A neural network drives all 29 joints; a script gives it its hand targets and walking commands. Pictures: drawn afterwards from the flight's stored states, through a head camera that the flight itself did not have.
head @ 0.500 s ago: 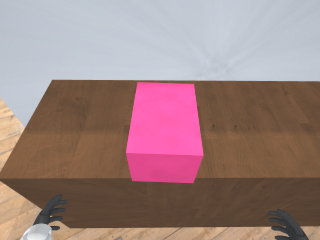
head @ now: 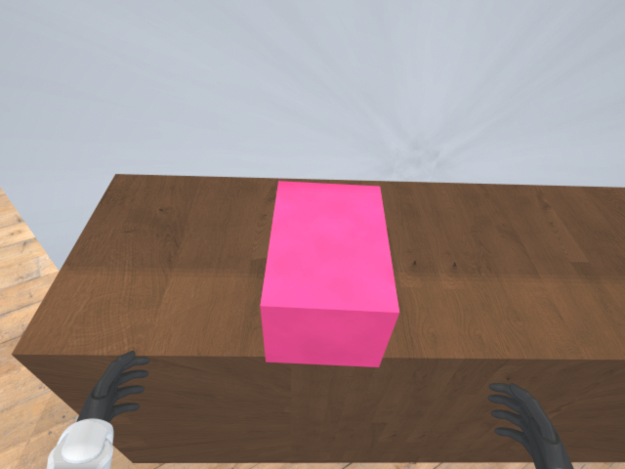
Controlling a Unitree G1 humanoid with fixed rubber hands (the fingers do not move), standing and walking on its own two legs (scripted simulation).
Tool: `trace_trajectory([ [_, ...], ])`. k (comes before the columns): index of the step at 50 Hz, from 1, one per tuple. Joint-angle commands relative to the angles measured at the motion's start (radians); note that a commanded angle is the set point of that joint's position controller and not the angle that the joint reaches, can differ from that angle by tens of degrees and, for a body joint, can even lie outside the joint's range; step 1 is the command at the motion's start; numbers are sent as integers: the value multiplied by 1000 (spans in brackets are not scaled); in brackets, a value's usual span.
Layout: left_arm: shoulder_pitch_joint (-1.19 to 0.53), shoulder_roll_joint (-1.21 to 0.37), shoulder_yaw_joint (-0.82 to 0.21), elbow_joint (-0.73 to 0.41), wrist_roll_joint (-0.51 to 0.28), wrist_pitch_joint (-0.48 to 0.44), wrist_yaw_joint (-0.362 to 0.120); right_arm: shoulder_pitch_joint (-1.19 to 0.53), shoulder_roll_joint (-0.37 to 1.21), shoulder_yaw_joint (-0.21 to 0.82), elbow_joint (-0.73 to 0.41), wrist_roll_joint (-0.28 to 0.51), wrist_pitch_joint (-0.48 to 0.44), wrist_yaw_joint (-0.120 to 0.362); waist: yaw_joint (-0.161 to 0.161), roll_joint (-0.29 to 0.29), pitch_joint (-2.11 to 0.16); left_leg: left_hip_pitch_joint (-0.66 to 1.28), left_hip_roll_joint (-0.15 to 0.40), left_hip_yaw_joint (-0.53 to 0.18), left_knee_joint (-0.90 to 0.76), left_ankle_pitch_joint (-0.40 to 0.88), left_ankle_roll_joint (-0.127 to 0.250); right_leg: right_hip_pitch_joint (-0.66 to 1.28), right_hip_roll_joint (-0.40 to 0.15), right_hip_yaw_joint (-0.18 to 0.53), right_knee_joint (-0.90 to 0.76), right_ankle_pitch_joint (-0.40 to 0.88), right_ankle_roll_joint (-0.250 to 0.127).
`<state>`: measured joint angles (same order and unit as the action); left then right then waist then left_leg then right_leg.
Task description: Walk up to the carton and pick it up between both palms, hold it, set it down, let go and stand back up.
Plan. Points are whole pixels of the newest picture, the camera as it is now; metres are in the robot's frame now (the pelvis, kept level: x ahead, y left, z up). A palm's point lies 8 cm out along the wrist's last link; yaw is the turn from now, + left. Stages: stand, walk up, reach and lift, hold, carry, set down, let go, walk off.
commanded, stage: reach and lift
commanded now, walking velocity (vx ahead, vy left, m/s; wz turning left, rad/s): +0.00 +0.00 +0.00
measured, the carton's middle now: (326, 269) +0.45 +0.00 -0.03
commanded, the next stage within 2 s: none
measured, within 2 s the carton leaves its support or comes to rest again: neither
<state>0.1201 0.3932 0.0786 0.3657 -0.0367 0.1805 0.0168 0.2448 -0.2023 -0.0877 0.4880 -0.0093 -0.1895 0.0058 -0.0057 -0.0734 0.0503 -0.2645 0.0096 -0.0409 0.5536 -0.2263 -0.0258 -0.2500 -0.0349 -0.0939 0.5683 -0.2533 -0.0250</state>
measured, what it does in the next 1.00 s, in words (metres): stands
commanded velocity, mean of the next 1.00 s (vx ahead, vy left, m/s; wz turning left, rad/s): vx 0.00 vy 0.00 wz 0.00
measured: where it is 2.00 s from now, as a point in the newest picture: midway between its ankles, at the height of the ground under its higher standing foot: outside the picture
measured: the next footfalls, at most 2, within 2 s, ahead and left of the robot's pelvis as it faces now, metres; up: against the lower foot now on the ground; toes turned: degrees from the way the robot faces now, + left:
none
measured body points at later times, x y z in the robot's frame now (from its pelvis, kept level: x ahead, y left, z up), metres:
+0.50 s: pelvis +0.03 +0.00 +0.01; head +0.04 +0.01 +0.46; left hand +0.24 +0.24 +0.00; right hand +0.22 -0.21 +0.00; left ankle +0.05 +0.14 -0.73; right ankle +0.04 -0.11 -0.73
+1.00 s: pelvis +0.04 +0.00 +0.01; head +0.04 +0.00 +0.46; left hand +0.27 +0.22 +0.03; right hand +0.25 -0.20 +0.03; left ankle +0.05 +0.14 -0.73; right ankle +0.04 -0.11 -0.73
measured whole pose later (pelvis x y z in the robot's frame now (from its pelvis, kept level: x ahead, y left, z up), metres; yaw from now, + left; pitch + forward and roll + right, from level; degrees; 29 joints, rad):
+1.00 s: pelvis +0.04 +0.00 +0.01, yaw +0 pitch +0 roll +0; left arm 0.22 0.35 -0.08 0.13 -0.29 -0.02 0.06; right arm 0.32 -0.12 0.02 0.07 0.08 -0.07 -0.05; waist -0.01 -0.02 -0.01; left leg -0.22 0.01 -0.04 0.46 -0.23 -0.03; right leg -0.21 -0.03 -0.09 0.48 -0.26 -0.02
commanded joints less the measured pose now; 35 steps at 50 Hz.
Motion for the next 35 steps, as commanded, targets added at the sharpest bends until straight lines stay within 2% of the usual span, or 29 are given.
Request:
trace_trajectory([
  [1, 35, -45, -14, -227, 32, -97, 27, 34, -102, 37, -168, 132, -19, 19, 14, 266, -88, -297, 56, 65, -399, -278, 101, 529, 121, 66, -100, 73, 45],
  [2, 54, -54, -12, -201, 32, -108, 28, 40, -111, 33, -149, 135, -19, 21, 14, 264, -79, -315, 59, 60, -411, -273, 101, 549, 127, 71, -96, 83, 44],
  [4, 59, -54, -22, -201, 2, -141, 32, 33, -78, 42, -166, 140, -21, 20, 18, 190, -93, -254, 40, 70, -384, -214, 88, 495, 107, 88, -136, 53, 37],
  [9, 52, -34, -83, -255, -120, -222, 40, 55, 48, 65, -239, 134, -28, 7, 11, 53, -114, 44, -17, 85, -275, -69, 30, 193, 23, 144, -276, -107, 8],
  [12, 76, -25, -92, -248, -138, -243, 32, 90, 71, 85, -255, 135, -21, -8, 4, 64, -98, 105, -32, 89, -249, -12, 15, 140, 5, 153, -296, -98, 4],
  [13, 92, -20, -91, -264, -140, -250, 33, 107, 80, 96, -264, 141, -23, -13, 11, 79, -107, 114, -31, 89, -246, 27, 11, 146, 4, 157, -295, -63, 5],
  [18, 170, -14, -66, -307, -138, -305, 17, 178, 100, 139, -343, 156, -62, -42, 29, 83, -160, 168, -39, 77, -202, 221, 4, 198, 13, 153, -273, 139, 23],
  [20, 189, -18, -65, -315, -146, -332, 5, 187, 98, 148, -378, 165, -79, -52, 34, 71, -169, 177, -38, 71, -195, 252, 3, 205, 18, 147, -271, 169, 26],
  [23, 210, -41, -100, -359, -168, -368, -1, 203, 100, 151, -425, 179, -103, -52, 29, 89, -180, 196, -33, 54, -188, 289, -4, 196, 28, 141, -270, 191, 19],
  [26, 197, -50, -113, -350, -173, -397, -2, 198, 101, 162, -433, 193, -111, -48, 26, 103, -157, 183, -31, 47, -194, 258, -6, 175, 29, 134, -274, 146, 14],
  [29, 215, -60, -144, -406, -199, -420, 10, 198, 87, 162, -465, 214, -110, -37, 29, 119, -155, 184, -27, 40, -199, 229, -11, 151, 33, 129, -272, 111, 0],
  [30, 180, -53, -138, -381, -205, -419, 10, 163, 93, 155, -459, 214, -102, -37, 22, 117, -152, 176, -26, 41, -200, 200, -10, 140, 28, 133, -275, 87, 1],
  [32, 135, -42, -133, -374, -210, -409, 14, 123, 98, 159, -471, 210, -81, -38, 29, 114, -139, 148, -23, 41, -210, 134, -8, 135, 22, 139, -276, 28, -1],
  [35, 64, -36, -145, -396, -233, -380, 25, 64, 90, 151, -509, 212, -37, -43, 25, 122, -115, 125, -17, 38, -233, 45, -2, 128, 16, 146, -281, -37, -4],
])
